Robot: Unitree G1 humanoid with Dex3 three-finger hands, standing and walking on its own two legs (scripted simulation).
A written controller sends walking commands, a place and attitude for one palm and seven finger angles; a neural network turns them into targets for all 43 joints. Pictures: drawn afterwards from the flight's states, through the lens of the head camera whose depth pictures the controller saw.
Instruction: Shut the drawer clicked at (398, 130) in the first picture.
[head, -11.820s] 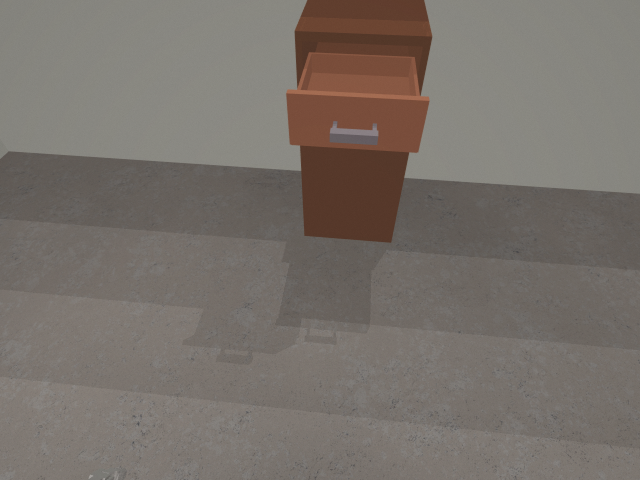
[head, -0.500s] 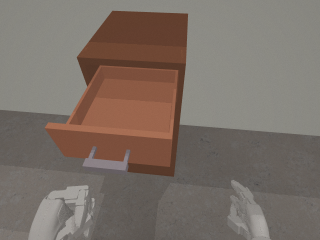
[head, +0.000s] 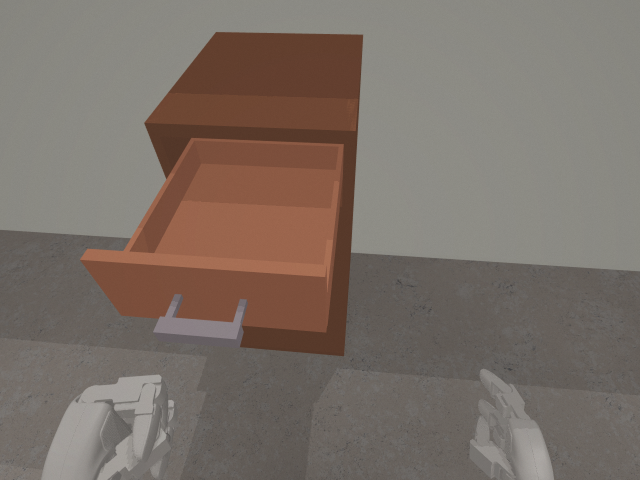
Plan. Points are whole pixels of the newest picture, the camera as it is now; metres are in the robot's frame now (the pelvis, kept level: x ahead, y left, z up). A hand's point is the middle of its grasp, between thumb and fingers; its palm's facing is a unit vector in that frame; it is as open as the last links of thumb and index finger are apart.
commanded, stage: bring the fist close to the handle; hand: left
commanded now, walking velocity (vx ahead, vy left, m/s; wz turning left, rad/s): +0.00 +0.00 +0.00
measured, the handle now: (204, 317) +0.32 +0.19 +0.02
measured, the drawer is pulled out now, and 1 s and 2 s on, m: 0.29 0.29 0.29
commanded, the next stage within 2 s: push the drawer shut in 1.42 s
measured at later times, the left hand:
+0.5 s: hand (182, 423) +0.17 +0.16 +0.07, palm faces -0.01 -1.00 -0.05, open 3.3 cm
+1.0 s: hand (209, 397) +0.21 +0.16 +0.02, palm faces -0.03 -1.00 -0.05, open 3.3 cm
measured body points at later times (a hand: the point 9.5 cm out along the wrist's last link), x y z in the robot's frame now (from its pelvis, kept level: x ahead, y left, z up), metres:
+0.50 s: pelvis -0.01 +0.01 -0.01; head +0.02 +0.00 +0.44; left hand +0.16 +0.21 +0.07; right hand +0.18 -0.22 -0.07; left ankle -0.03 +0.13 -0.69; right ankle +0.02 -0.11 -0.69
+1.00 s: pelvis -0.01 +0.01 -0.04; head +0.06 +0.01 +0.41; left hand +0.21 +0.21 +0.02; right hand +0.16 -0.23 -0.11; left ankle -0.03 +0.13 -0.69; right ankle +0.02 -0.11 -0.69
